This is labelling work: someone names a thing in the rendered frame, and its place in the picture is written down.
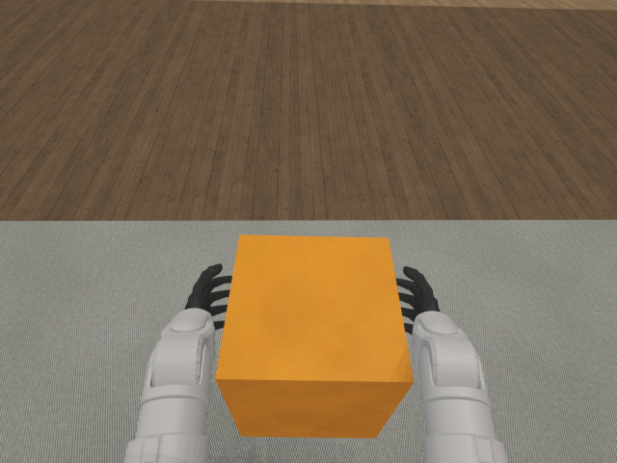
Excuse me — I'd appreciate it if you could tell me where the robot right hand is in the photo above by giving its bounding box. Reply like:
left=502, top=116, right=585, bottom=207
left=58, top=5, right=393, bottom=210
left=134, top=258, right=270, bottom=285
left=395, top=266, right=440, bottom=334

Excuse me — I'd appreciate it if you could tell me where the robot left hand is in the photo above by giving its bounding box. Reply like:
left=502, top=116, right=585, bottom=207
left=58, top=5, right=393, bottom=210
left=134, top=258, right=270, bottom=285
left=184, top=263, right=232, bottom=330

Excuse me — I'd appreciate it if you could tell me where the robot left forearm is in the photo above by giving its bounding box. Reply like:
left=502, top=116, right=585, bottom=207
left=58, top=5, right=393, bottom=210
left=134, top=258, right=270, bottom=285
left=123, top=308, right=215, bottom=463

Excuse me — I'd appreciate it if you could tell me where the carton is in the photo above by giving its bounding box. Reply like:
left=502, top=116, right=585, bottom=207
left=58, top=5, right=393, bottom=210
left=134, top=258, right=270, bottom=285
left=215, top=234, right=414, bottom=438

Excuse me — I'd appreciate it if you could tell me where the robot right forearm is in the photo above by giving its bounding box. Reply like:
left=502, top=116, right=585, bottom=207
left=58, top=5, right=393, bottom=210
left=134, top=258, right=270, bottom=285
left=412, top=311, right=508, bottom=463

